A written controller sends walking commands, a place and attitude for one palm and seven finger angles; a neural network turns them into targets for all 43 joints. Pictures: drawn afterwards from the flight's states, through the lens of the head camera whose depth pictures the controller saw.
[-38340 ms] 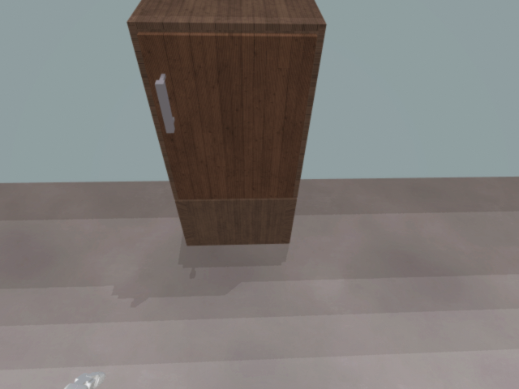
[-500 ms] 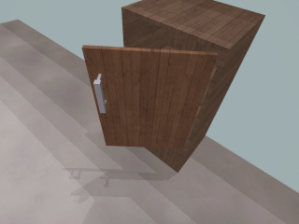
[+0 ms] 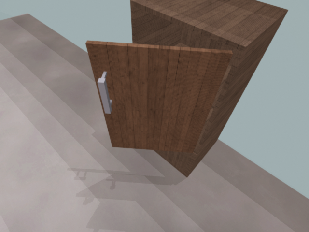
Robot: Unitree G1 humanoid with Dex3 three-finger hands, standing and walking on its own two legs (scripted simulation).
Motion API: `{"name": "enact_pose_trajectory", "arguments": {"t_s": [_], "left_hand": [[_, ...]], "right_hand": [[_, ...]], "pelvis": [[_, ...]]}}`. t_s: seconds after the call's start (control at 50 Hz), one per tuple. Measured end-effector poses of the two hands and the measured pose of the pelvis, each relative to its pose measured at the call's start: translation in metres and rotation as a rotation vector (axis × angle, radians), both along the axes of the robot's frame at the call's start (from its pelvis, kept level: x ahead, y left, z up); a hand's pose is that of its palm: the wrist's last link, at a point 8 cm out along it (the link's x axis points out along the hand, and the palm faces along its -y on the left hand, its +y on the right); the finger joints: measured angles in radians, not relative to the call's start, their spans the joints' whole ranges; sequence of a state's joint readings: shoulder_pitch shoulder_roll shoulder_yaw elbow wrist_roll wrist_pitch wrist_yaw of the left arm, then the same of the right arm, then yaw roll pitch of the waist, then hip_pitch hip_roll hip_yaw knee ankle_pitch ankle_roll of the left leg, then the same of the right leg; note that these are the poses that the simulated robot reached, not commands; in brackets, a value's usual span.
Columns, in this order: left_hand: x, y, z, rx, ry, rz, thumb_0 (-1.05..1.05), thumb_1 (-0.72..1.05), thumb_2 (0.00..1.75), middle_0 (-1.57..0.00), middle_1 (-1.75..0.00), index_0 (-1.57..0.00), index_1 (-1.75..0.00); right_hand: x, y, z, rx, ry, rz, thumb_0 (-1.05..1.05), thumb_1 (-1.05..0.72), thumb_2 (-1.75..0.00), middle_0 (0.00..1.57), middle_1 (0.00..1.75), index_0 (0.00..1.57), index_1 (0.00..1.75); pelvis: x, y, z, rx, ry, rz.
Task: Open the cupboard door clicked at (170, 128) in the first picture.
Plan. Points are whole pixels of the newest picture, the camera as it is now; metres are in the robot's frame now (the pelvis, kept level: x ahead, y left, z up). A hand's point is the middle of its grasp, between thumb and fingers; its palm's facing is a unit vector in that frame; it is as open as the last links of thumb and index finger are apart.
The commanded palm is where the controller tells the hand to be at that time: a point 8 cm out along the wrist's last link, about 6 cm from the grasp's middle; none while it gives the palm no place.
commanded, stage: come to a stop and stand still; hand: left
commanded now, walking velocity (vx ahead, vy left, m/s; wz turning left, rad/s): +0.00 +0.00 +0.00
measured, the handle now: (106, 93) +0.54 +0.21 +0.01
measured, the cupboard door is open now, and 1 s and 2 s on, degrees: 39 39 39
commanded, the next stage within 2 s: look again from close up in 0.86 s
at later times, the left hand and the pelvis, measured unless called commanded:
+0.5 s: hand out of the picture +0.04 +0.15 -0.15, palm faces +0.01 -0.96 -0.28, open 7.4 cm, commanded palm none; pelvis +0.02 -0.03 +0.01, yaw +0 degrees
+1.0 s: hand out of the picture +0.06 +0.13 -0.15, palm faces +0.04 -0.97 -0.25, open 7.3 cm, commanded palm none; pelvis +0.02 -0.05 +0.01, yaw +1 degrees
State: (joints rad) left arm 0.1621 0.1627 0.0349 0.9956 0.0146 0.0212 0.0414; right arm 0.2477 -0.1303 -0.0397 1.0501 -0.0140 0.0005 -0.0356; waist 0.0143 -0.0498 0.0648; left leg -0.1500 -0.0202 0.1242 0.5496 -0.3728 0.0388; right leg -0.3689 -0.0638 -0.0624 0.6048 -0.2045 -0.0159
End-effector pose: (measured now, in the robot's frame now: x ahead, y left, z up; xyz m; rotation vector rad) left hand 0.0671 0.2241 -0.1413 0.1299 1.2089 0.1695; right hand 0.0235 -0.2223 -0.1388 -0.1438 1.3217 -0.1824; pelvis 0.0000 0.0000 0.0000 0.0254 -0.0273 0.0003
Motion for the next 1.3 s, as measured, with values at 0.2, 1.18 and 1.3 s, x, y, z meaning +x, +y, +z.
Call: {"name": "enact_pose_trajectory", "arguments": {"t_s": [0.2,1.18,1.3], "left_hand": [[-0.052,0.012,0.024,0.102,0.122,-0.010,0.00,0.92,0.90,-0.20,-0.30,-0.20,-0.30],[-0.040,-0.043,0.020,0.038,0.171,0.024,0.00,0.92,0.90,-0.20,-0.30,-0.20,-0.30],[-0.049,-0.043,0.018,0.024,0.197,0.031,0.01,0.92,0.90,-0.20,-0.30,-0.20,-0.30]], "right_hand": [[0.031,-0.011,-0.012,0.061,-0.150,0.029,0.01,-0.94,-0.90,0.20,0.30,0.20,0.30],[-0.031,-0.033,-0.005,0.086,0.143,0.026,0.00,-0.91,-0.90,0.20,0.30,0.20,0.30],[-0.038,-0.028,-0.003,0.082,0.165,0.020,0.00,-0.91,-0.90,0.20,0.30,0.20,0.30]], "pelvis": [[0.004,-0.005,0.001,0.003,-0.006,-0.019],[0.023,-0.048,0.013,-0.013,0.017,0.016],[0.024,-0.044,0.013,-0.013,0.016,0.017]]}}
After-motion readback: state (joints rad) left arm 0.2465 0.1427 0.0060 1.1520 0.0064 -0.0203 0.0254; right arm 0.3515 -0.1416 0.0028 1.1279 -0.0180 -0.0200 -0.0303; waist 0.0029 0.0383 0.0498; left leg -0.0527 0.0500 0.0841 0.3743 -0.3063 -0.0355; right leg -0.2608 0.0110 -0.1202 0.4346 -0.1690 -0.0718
